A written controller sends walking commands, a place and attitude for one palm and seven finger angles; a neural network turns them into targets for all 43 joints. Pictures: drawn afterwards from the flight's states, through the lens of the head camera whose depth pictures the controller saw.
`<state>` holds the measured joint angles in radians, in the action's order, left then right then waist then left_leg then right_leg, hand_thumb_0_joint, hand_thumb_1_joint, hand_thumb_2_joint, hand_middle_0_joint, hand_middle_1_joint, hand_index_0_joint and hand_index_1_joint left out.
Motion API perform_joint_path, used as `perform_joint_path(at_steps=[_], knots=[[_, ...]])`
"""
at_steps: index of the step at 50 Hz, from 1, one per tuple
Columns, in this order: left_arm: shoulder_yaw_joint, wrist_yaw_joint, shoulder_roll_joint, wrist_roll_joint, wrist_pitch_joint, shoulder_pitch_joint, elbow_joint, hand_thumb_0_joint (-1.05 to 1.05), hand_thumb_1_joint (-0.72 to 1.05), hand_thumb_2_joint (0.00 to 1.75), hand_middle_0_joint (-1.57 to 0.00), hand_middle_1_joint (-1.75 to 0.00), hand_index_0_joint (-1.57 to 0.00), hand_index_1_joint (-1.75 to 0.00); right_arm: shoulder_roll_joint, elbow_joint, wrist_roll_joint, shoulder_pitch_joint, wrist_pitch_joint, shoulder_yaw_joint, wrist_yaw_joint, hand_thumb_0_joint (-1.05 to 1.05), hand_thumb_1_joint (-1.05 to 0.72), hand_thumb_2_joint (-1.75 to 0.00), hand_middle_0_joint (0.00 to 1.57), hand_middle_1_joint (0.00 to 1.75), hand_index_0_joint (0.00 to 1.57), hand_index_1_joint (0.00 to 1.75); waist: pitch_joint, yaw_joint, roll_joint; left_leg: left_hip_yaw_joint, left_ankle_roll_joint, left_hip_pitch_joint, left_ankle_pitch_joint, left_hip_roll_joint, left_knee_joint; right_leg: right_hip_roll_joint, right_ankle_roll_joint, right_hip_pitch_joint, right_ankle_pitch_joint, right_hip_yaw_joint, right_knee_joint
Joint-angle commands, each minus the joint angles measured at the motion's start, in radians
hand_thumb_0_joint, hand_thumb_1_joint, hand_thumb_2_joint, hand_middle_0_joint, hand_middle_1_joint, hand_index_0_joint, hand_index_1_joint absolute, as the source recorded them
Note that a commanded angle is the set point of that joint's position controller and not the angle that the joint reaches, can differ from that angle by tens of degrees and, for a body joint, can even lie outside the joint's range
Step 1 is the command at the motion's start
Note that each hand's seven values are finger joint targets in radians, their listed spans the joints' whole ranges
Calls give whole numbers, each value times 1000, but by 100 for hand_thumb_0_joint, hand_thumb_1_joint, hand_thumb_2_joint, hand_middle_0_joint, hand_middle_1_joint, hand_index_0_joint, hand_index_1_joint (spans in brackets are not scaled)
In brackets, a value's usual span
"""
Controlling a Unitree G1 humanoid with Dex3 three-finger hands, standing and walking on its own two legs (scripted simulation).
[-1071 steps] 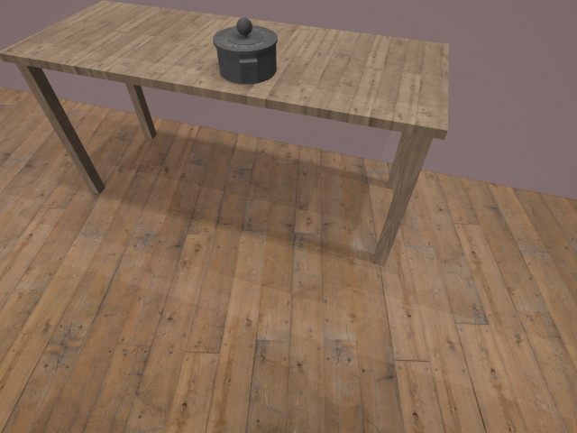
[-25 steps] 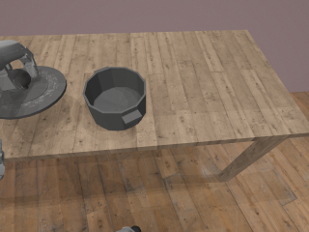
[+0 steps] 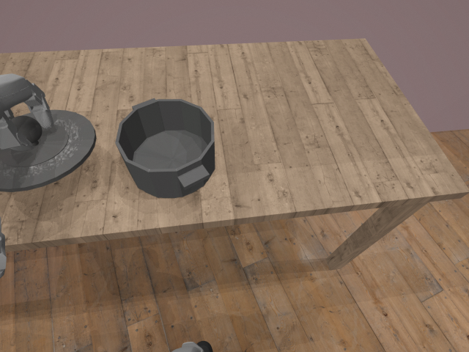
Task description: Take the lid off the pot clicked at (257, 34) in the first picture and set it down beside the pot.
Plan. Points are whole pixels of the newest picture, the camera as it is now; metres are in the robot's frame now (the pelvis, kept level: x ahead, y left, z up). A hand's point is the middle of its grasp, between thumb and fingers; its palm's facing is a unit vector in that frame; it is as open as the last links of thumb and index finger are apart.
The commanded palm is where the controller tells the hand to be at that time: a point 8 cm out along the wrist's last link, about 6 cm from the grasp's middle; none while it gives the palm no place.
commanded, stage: lower the lid onto the table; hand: left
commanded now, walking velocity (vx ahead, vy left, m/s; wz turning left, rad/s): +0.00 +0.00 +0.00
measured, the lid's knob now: (25, 130) +0.47 +0.34 +0.09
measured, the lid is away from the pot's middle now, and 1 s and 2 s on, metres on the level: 0.23 0.24 0.24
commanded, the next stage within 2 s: open the fingers wide in 1.18 s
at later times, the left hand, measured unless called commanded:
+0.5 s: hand (19, 144) +0.45 +0.34 +0.08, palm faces -0.45 -0.14 -0.88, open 7.5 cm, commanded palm +0.49 +0.34 +0.15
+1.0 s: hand (30, 155) +0.45 +0.35 +0.05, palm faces -0.47 -0.12 -0.87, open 7.5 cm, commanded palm +0.50 +0.34 +0.11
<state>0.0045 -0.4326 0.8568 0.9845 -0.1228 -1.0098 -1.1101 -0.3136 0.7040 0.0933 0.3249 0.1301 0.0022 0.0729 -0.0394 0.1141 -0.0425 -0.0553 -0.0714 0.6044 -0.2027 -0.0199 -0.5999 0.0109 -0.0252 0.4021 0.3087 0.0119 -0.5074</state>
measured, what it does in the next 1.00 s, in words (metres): stands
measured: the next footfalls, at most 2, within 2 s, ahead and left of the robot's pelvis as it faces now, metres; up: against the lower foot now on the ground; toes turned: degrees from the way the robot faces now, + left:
none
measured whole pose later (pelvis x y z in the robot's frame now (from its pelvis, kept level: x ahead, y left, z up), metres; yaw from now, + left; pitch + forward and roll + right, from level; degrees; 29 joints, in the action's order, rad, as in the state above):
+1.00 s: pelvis -0.01 +0.02 -0.01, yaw -1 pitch +16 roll -5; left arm 0.02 -0.33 0.85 1.02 -0.18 -0.98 -1.17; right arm -0.31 0.72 0.08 0.35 0.11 0.01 0.10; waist -0.06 0.14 -0.03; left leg -0.05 -0.09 0.76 -0.24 -0.03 -0.72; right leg 0.02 -0.02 0.55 0.34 0.01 -0.61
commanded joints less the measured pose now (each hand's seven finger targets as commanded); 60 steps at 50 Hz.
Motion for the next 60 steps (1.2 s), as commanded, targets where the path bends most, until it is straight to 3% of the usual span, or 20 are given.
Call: perform_joint_path(at_steps=[1, 3, 5, 6, 9, 11, 18, 20, 24, 27, 30, 33, 39, 43, 45, 47, 50, 54, 57, 60], knots=[[53, 52, 338, -7, -4, -538, 229, 0, 70, 87, -87, -104, -89, -105, -193, -57, -3, 85, -19, -64, 25, 0, -90, -90, 20, 30, 20, 30, -428, 9, -140, 73, -22, -580, 255, 1, 10, 61, 63, 181, -188, 54, 62], [68, 58, 359, -7, -9, -529, 219, 0, 70, 87, -87, -104, -89, -105, -195, -54, -3, 95, -24, -63, 28, 0, -90, -90, 20, 30, 20, 30, -417, 7, -137, 74, -25, -571, 220, 1, 9, 62, 65, 184, -168, 53, 63], [83, 62, 380, -5, -21, -545, 247, 0, 70, 87, -87, -104, -89, -105, -196, -53, -8, 100, -24, -60, 35, 0, -90, -90, 20, 30, 20, 30, -465, 5, -147, 78, -27, -590, 258, 0, -1, 62, 66, 176, -192, 52, 52], [50, 62, 344, -5, -21, -563, 255, 0, 70, 87, -87, -104, -89, -105, -192, -52, -5, 97, -29, -61, 35, 0, -90, -90, 20, 30, 20, 30, -455, 12, -182, 76, -21, -598, 248, -3, 1, 61, 66, 196, -180, 53, 53], [66, 67, 347, -12, -36, -568, 302, 0, 70, 87, -87, -104, -89, -105, -190, -54, -9, 99, -41, -62, 38, 0, -90, -90, 20, 30, 20, 30, -490, 2, -190, 82, -22, -628, 297, -9, -7, 61, 70, 199, -198, 52, 47], [91, 75, 372, -13, -31, -519, 224, 0, 70, 87, -87, -104, -89, -105, -196, -41, -8, 112, -36, -61, 40, 0, -90, -90, 20, 30, 20, 30, -466, 8, -143, 78, -23, -585, 271, -5, -10, 62, 65, 189, -199, 53, 41], [87, 92, 373, 6, -26, -505, 210, 0, 70, 87, -87, -104, -89, -105, -197, -41, -7, 113, -34, -61, 40, 0, -90, -90, 20, 30, 20, 30, -450, 7, -166, 74, -19, -559, 260, -3, -23, 63, 67, 211, -193, 55, 32], [125, 94, 407, 9, -37, -490, 237, 0, 70, 87, -87, -104, -89, -105, -197, -44, -15, 121, -31, -64, 40, 0, -90, -90, 20, 30, 20, 30, -502, -3, -178, 78, -22, -593, 328, -2, -42, 66, 67, 201, -225, 54, 21], [104, 88, 373, 0, -41, -462, 214, 0, 70, 87, -87, -104, -89, -105, -194, -49, -11, 115, -27, -63, 41, 0, -90, -90, 20, 30, 20, 30, -474, 1, -148, 74, -21, -557, 321, -5, -46, 65, 66, 218, -225, 56, 16], [77, 87, 358, 5, -38, -464, 171, 0, 70, 87, -87, -104, -89, -105, -200, -39, -8, 126, -20, -63, 43, 0, -90, -90, 20, 30, 20, 30, -428, 17, -138, 76, -20, -521, 219, -3, -43, 69, 63, 258, -152, 57, 17], [119, 93, 410, 4, -61, -479, 225, 0, 70, 87, -87, -104, -89, -105, -202, -34, -12, 137, -22, -63, 50, 0, -90, -90, 20, 30, 20, 30, -482, 11, -173, 81, -22, -558, 256, -8, -58, 69, 67, 252, -170, 55, 7], [77, 95, 359, -6, -64, -478, 202, 0, 70, 87, -87, -104, -89, -105, -200, -28, -8, 140, -27, -62, 54, 0, -90, -90, 20, 30, 20, 30, -443, 25, -180, 86, -19, -540, 198, -12, -52, 69, 66, 291, -121, 57, 8], [90, 117, 364, -4, -85, -484, 232, 0, 70, 87, -87, -104, -89, -105, -199, -25, -13, 153, -41, -59, 63, 0, -90, -90, 20, 30, 20, 30, -492, 22, -199, 101, -14, -569, 238, -21, -54, 71, 71, 307, -136, 58, -7], [94, 141, 370, 7, -68, -469, 167, 0, 70, 87, -87, -104, -89, -105, -206, -16, -15, 165, -39, -59, 56, 0, -90, -90, 20, 30, 20, 30, -440, 28, -180, 110, -12, -526, 168, -20, -53, 72, 70, 337, -95, 58, -10], [120, 148, 403, 18, -67, -482, 184, 0, 70, 87, -87, -104, -89, -105, -207, -21, -19, 167, -35, -58, 56, 0, -90, -90, 20, 30, 20, 30, -487, 20, -176, 108, -13, -526, 213, -16, -66, 71, 71, 308, -124, 56, -22], [89, 157, 362, 26, -58, -501, 193, 0, 70, 87, -87, -104, -89, -105, -203, -18, -21, 173, -35, -63, 52, 0, -90, -90, 20, 30, 20, 30, -498, 27, -209, 112, -8, -558, 240, -20, -72, 72, 71, 340, -126, 60, -26], [122, 161, 389, 32, -57, -477, 167, 0, 70, 87, -87, -104, -89, -105, -206, -20, -27, 183, -29, -63, 48, 0, -90, -90, 20, 30, 20, 30, -508, 20, -186, 121, -7, -554, 281, -20, -89, 75, 71, 347, -135, 61, -39], [62, 161, 306, 36, -45, -487, 140, 0, 70, 87, -87, -104, -89, -105, -200, -24, -26, 183, -26, -63, 41, 0, -90, -90, 20, 30, 20, 30, -471, 29, -193, 138, 0, -543, 244, -28, -85, 76, 74, 408, -93, 66, -49], [94, 173, 353, 43, -44, -512, 166, 0, 70, 87, -87, -104, -89, -105, -202, -21, -31, 197, -20, -68, 42, 0, -90, -90, 20, 30, 20, 30, -517, 31, -199, 140, -1, -553, 230, -26, -95, 78, 73, 400, -89, 61, -54], [74, 178, 314, 45, -47, -526, 183, 0, 70, 87, -87, -104, -89, -105, -199, -16, -37, 207, -18, -71, 41, 0, -90, -90, 20, 30, 20, 30, -536, 37, -223, 160, 6, -595, 261, -34, -100, 82, 73, 442, -76, 65, -63]])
